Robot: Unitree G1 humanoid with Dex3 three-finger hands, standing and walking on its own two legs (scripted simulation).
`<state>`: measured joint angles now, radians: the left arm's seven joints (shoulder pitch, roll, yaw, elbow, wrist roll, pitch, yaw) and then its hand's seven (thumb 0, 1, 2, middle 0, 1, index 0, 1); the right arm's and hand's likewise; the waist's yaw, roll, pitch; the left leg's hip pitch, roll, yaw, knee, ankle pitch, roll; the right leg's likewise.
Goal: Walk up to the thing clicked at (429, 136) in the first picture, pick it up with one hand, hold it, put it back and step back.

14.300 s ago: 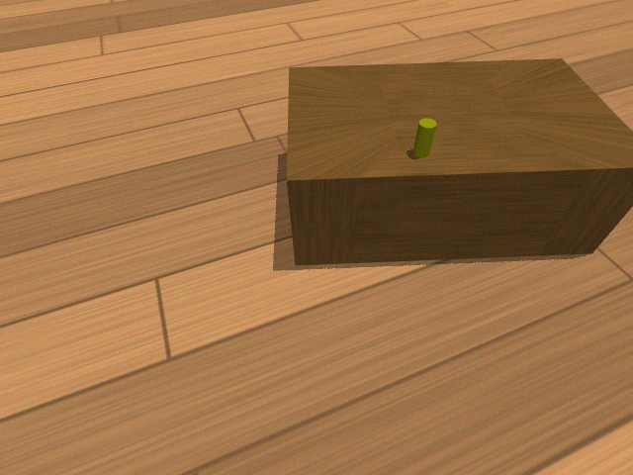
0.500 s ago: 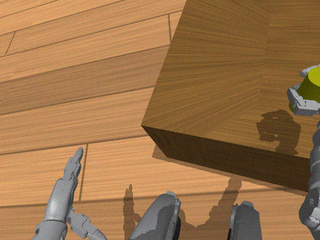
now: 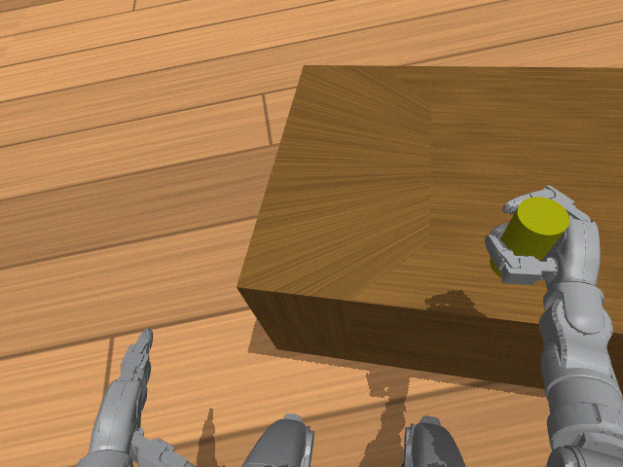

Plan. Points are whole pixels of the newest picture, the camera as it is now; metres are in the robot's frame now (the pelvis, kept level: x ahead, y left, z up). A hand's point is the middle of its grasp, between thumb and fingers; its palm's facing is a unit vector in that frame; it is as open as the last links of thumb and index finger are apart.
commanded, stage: lift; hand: right
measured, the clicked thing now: (525, 242) +0.40 -0.20 +0.03
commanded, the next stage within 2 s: hold in 0.80 s
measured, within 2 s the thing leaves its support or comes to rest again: neither
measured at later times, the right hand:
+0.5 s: hand (524, 243) +0.37 -0.18 +0.07, palm faces +0.15 +0.99 +0.00, open 7.6 cm
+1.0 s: hand (525, 242) +0.36 -0.17 +0.09, palm faces +0.13 +0.99 +0.00, open 7.6 cm
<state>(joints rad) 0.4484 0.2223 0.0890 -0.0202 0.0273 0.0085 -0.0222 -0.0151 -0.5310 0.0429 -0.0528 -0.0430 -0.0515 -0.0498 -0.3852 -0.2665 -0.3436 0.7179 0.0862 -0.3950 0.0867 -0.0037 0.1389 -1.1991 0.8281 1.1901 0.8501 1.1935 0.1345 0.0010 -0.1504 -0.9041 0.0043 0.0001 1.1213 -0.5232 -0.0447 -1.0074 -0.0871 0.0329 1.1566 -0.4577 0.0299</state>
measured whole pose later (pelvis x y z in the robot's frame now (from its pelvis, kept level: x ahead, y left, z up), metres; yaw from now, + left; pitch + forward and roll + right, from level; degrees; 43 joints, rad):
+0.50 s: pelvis +0.01 +0.00 +0.03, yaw -1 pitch +12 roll +1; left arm 0.43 0.21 0.10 0.09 -0.01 0.02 0.02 -0.02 -0.53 0.04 -0.05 -0.04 -0.05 -0.05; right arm -0.21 -0.19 -0.25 0.50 0.13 -0.34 0.04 0.00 0.14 -1.20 0.83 1.19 0.85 1.19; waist 0.08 0.01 -0.11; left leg -0.71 0.02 -0.02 0.99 -0.50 -0.04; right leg -0.79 -0.07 0.00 1.00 -0.42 0.03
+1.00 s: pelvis +0.02 +0.01 +0.04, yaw -1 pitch +9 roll +0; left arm 0.41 0.21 0.10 0.14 -0.02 0.03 0.02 -0.02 -0.53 0.04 -0.05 -0.04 -0.05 -0.05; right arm -0.14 -0.18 -0.21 0.43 0.14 -0.31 0.05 0.00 0.14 -1.20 0.83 1.19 0.85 1.19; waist 0.06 0.01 -0.10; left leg -0.60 0.03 -0.02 0.92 -0.48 -0.04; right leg -0.68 -0.07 0.00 0.92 -0.40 0.04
